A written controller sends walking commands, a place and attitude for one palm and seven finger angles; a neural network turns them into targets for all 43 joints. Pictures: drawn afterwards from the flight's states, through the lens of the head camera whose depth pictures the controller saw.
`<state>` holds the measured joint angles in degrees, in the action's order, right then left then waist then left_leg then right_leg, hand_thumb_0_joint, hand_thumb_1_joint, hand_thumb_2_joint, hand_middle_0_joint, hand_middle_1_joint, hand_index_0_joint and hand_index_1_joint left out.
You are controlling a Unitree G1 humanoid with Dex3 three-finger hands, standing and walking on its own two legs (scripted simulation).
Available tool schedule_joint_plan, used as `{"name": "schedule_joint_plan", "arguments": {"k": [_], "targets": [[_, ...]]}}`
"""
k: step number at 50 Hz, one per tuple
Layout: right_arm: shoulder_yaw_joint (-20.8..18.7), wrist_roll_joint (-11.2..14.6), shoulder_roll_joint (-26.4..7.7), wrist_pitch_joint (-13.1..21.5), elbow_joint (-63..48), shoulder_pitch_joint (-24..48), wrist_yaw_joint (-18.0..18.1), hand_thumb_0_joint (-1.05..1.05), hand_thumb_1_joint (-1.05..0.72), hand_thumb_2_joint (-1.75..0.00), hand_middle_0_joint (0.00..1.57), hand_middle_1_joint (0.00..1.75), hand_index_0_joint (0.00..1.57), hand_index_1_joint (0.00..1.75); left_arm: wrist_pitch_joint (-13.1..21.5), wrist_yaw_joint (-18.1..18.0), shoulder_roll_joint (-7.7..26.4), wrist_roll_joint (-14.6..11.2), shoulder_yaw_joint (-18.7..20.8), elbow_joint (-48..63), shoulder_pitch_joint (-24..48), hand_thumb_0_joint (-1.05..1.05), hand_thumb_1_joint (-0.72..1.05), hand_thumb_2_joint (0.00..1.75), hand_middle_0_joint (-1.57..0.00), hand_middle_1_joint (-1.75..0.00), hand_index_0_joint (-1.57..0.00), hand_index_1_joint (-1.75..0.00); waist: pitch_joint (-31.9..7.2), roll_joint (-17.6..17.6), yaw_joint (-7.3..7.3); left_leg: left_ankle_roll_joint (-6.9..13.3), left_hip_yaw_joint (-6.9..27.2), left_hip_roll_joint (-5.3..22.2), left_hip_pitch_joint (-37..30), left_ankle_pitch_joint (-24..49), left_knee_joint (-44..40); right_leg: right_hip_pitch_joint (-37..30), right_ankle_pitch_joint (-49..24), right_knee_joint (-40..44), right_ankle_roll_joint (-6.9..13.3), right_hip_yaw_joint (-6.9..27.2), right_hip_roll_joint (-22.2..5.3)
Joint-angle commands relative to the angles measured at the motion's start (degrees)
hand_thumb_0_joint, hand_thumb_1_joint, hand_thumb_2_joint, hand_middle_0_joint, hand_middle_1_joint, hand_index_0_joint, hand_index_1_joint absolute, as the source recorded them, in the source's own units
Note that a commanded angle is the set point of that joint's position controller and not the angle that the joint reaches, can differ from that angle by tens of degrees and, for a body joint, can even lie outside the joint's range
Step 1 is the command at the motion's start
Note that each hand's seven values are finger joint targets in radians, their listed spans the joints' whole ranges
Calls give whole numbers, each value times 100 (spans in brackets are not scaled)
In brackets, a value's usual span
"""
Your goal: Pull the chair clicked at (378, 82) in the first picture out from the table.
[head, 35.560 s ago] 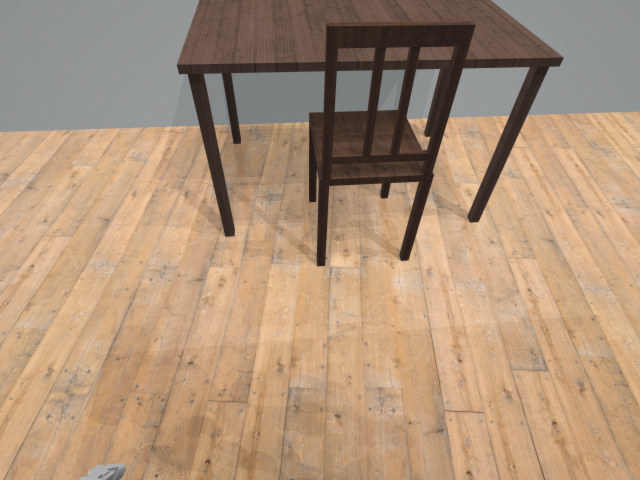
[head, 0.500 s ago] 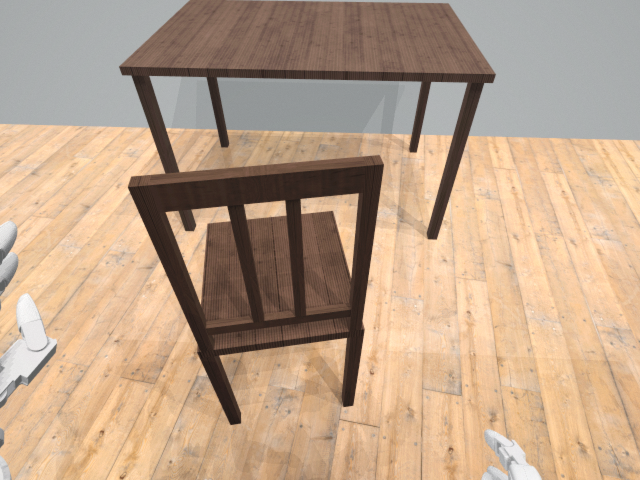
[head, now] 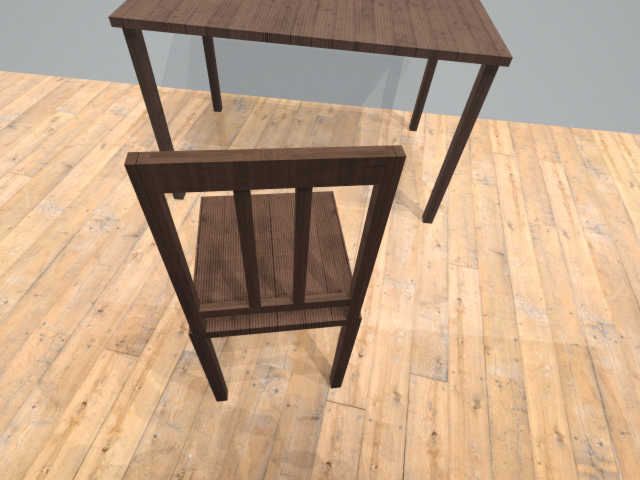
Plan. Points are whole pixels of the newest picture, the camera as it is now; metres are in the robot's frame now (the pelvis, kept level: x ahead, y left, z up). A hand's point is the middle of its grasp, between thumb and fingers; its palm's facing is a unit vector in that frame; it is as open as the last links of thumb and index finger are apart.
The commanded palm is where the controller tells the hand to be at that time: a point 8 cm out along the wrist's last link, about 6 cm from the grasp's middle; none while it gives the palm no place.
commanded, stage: let the arm hang, fingers relaxed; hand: left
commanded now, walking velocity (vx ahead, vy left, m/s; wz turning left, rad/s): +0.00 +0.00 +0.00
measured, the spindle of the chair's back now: (249, 254) +0.47 +0.15 -0.07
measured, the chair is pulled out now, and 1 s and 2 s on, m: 0.61 0.61 0.61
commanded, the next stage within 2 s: look to check the result in 0.76 s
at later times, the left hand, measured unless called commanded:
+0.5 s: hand out of the picture -0.03 +0.15 -0.17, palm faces +0.03 -0.98 -0.18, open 7.4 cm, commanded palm none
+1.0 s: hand out of the picture -0.02 +0.14 -0.17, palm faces +0.05 -0.98 -0.17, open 7.4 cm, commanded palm none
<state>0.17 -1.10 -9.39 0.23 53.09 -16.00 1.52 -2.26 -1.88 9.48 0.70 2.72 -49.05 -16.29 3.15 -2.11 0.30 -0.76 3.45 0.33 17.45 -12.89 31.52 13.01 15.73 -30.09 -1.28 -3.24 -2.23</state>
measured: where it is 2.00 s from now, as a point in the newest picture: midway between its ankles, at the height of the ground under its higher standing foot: outside the picture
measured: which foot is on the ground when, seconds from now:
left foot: down 0.00-1.00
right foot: down 0.00-1.00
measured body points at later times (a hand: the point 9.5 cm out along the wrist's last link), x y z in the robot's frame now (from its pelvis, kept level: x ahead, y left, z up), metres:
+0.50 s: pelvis +0.00 -0.01 +0.00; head -0.01 -0.02 +0.45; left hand -0.03 +0.21 -0.15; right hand -0.03 -0.21 -0.16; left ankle +0.04 +0.13 -0.73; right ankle +0.00 -0.14 -0.73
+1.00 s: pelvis +0.00 -0.02 +0.00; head +0.00 -0.03 +0.45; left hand -0.02 +0.19 -0.16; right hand -0.03 -0.22 -0.16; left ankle +0.04 +0.13 -0.73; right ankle +0.00 -0.14 -0.73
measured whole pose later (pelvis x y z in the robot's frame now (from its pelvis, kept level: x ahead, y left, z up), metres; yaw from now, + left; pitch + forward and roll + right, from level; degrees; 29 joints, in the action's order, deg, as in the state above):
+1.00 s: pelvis +0.00 -0.02 +0.00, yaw +0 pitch -2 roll +0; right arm -0.4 -0.7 -5.8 0.4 61.0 -21.2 2.6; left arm -1.0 -1.7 6.6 0.7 0.8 -60.8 -19.1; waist 2.4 1.2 0.2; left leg -2.1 4.1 1.8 16.0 -11.4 28.9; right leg 12.4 15.0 -29.2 0.6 -3.8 -0.8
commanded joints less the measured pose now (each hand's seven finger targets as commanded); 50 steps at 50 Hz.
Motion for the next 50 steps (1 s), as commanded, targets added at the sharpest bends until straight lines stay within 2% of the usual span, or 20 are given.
{"name": "schedule_joint_plan", "arguments": {"k": [1,2,6,7,8,13,16,18,21,22,30,33,36,38,41,42,46,47,48,50], "targets": [[-158,-6,-607,78,-163,-288,26,0,-90,-90,20,30,20,30,142,52,660,12,-19,-110,-441,0,90,90,-20,-30,-20,-30,-363,1343,-50,348,516,417,-132,72,-961,-235,-313,654,366,351,-203],[-161,7,-621,58,-120,-314,39,0,-90,-90,20,30,20,30,147,62,656,10,-50,-217,-435,0,90,90,-20,-30,-20,-30,-196,1011,-64,375,547,437,-83,33,-970,-190,-350,753,376,343,-176],[-152,24,-654,75,93,-544,40,0,-90,-90,20,30,20,30,163,66,632,-12,-127,-580,-531,0,90,90,-20,-30,-20,-30,-230,696,-29,372,533,455,-244,-1,-1018,-126,-291,799,375,366,-253],[-154,31,-627,60,130,-562,47,0,-90,-90,20,30,20,30,163,68,629,-13,-143,-640,-537,0,90,90,-20,-30,-20,-30,-20,551,-39,386,515,457,-146,-51,-1034,-71,-271,867,388,356,-236],[-151,29,-642,64,175,-618,47,0,-90,-90,20,30,20,30,168,63,605,-13,-156,-710,-587,0,90,90,-20,-30,-20,-30,-46,405,-32,374,487,452,-181,-82,-1012,-43,-236,869,389,395,-257],[-131,31,-555,39,374,-777,36,0,-90,-90,20,30,20,30,164,38,577,-17,-201,-923,-719,0,90,90,-20,-30,-20,-30,252,214,-24,355,377,376,-64,-423,-1003,195,163,969,418,456,-291],[-119,30,-465,39,478,-862,34,0,-90,-90,20,30,20,30,176,22,520,-25,-202,-980,-778,0,90,90,-20,-30,-20,-30,224,3,-19,341,314,336,-137,-377,-914,301,299,973,440,498,-318],[-119,20,-403,21,535,-862,32,0,-90,-90,20,30,20,30,160,12,502,-18,-205,-1012,-813,0,90,90,-20,-30,-20,-30,426,149,-29,337,290,305,-57,-547,-923,479,550,1018,457,523,-304],[-113,19,-299,46,587,-945,38,0,-90,-90,20,30,20,30,170,4,437,-17,-183,-1025,-836,0,90,90,-20,-30,-20,-30,318,188,-39,345,308,311,-31,-514,-930,424,476,930,459,513,-291],[-117,27,-278,33,603,-945,50,0,-90,-90,20,30,20,30,166,3,433,-17,-186,-1038,-836,0,90,90,-20,-30,-20,-30,482,162,-55,355,299,311,54,-544,-949,444,497,982,475,485,-257],[-120,14,-78,65,648,-1052,69,0,-90,-90,20,30,20,30,187,-10,282,-13,-141,-1011,-826,0,90,90,-20,-30,-20,-30,306,214,-55,322,243,274,7,-353,-821,401,390,911,495,518,-292],[-121,17,-43,63,673,-1041,91,0,-90,-90,20,30,20,30,190,-15,237,-19,-141,-1042,-827,0,90,90,-20,-30,-20,-30,385,391,-57,315,220,287,-5,-222,-806,405,264,926,516,541,-277],[-119,21,-36,72,672,-1088,98,0,-90,-90,20,30,20,30,198,-9,222,-27,-132,-1025,-799,0,90,90,-20,-30,-20,-30,277,246,-51,308,223,287,-53,-140,-764,333,205,914,521,524,-294],[-120,22,-36,62,679,-1086,106,0,-90,-90,20,30,20,30,181,-11,212,-23,-136,-1023,-774,0,90,90,-20,-30,-20,-30,426,333,-39,316,252,301,17,-169,-805,372,214,928,521,498,-267],[-119,24,-48,78,667,-1102,112,0,-90,-90,20,30,20,30,196,-10,196,-33,-125,-1018,-784,0,90,90,-20,-30,-20,-30,197,292,-43,318,264,329,-90,-49,-793,247,47,874,516,468,-274],[-125,34,-41,73,681,-1075,124,0,-90,-90,20,30,20,30,188,-10,179,-31,-130,-1018,-749,0,90,90,-20,-30,-20,-30,346,297,-47,337,295,344,-37,-47,-852,267,23,901,519,450,-220],[-128,27,-68,70,660,-1062,118,0,-90,-90,20,30,20,30,183,-10,202,-30,-114,-1003,-761,0,90,90,-20,-30,-20,-30,273,302,-51,329,304,340,-7,-166,-847,214,85,885,506,442,-256],[-135,30,-67,50,651,-1022,124,0,-90,-90,20,30,20,30,172,-11,196,-29,-132,-1015,-770,0,90,90,-20,-30,-20,-30,435,281,-62,337,303,330,22,-271,-876,304,190,959,520,448,-220],[-137,22,-92,53,646,-1054,118,0,-90,-90,20,30,20,30,173,-11,209,-21,-120,-1000,-765,0,90,90,-20,-30,-20,-30,398,349,-39,326,299,327,38,-296,-862,304,234,942,516,472,-248],[-137,22,-95,56,630,-1053,110,0,-90,-90,20,30,20,30,184,-10,226,-27,-119,-991,-771,0,90,90,-20,-30,-20,-30,226,214,-37,324,295,316,-73,-236,-807,273,213,929,514,480,-264]]}}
